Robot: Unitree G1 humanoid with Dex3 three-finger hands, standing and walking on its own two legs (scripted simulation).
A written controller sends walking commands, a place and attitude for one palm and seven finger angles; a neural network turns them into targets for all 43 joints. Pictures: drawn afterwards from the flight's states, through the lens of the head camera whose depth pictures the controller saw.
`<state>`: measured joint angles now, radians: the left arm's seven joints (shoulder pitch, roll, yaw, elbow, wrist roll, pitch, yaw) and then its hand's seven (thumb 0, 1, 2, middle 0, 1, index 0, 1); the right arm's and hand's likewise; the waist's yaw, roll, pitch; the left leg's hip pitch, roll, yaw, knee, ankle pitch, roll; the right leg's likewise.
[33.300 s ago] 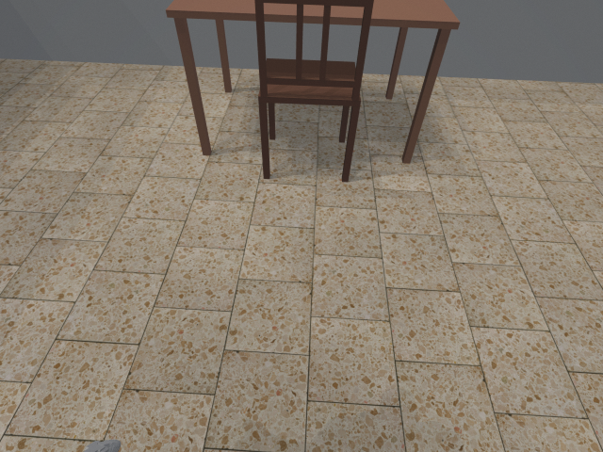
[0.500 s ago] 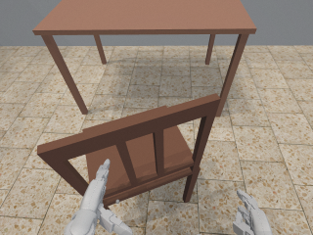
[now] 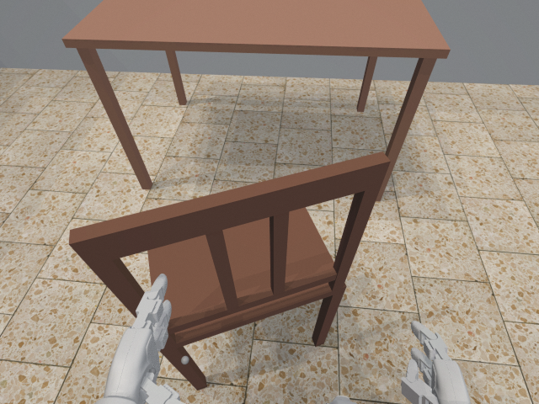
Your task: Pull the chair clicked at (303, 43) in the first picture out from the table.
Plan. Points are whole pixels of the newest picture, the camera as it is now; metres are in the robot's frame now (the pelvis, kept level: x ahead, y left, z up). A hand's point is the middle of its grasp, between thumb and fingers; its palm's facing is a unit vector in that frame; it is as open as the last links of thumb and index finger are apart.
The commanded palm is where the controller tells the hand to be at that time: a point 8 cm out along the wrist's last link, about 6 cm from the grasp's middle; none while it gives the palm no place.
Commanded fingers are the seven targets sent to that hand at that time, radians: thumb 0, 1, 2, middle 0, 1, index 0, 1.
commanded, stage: draw the hand back to the body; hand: left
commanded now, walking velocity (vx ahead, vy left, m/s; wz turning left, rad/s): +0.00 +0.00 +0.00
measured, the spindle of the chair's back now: (224, 272) +0.34 +0.10 -0.04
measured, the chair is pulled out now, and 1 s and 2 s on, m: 0.59 0.59 0.59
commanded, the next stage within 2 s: step back with the hand held close in 1.46 s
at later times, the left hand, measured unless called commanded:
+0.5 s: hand (143, 347) +0.18 +0.16 +0.08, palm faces -0.05 -0.96 -0.26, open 16.6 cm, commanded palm +0.16 +0.24 +0.13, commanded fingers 0.00 -0.12 0.41 -0.06 -0.09 -0.06 -0.09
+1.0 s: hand (102, 335) +0.19 +0.20 +0.10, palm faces +0.06 -0.86 -0.50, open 8.7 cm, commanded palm +0.18 +0.28 +0.22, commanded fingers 0.00 0.79 0.85 -0.19 -0.28 -0.19 -0.28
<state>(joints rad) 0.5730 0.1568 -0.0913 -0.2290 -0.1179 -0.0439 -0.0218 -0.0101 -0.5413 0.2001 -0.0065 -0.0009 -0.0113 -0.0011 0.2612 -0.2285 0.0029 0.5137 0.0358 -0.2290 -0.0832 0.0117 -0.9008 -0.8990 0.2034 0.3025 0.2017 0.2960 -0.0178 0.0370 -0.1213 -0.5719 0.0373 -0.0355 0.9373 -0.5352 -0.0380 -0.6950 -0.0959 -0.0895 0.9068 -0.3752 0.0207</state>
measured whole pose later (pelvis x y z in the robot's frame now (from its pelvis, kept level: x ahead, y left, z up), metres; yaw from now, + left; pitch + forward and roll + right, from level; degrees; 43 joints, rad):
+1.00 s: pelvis +0.04 -0.02 +0.05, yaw -1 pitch -2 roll -1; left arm 0.65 0.44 0.06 -0.37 -0.04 0.16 0.09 0.01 0.45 0.68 -0.26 -0.26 -0.47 -0.34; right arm 0.19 -0.22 0.03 0.65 0.04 -0.23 -0.10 0.01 -0.90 -0.90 0.20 0.30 0.20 0.30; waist 0.04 0.09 0.05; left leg -0.04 0.08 -0.01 0.47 -0.38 -0.06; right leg -0.21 -0.04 -0.10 0.52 -0.27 0.00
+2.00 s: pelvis -0.01 +0.02 +0.05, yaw -3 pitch +0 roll +1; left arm 0.59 0.43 0.42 -0.51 -0.04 -0.16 0.15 0.02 0.88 0.90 -0.22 -0.30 -0.22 -0.30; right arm 0.17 -0.20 -0.03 0.62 0.02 -0.07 -0.08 0.01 -0.90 -0.90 0.20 0.30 0.20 0.30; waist 0.00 0.01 0.07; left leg -0.17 0.01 0.05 0.48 -0.31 -0.01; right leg -0.32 -0.09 -0.03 0.48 -0.14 0.05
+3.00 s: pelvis -0.07 +0.01 +0.04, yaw -2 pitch +2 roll +0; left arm 0.54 0.42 0.46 -0.54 -0.01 -0.22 0.19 0.02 0.88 0.90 -0.21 -0.30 -0.22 -0.30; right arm 0.17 -0.21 -0.04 0.62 0.01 -0.11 -0.09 0.01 -0.90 -0.90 0.20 0.30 0.20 0.30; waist 0.01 -0.02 0.02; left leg -0.38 0.03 0.01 0.63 -0.29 -0.01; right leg -0.48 -0.07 -0.04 0.52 -0.08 0.03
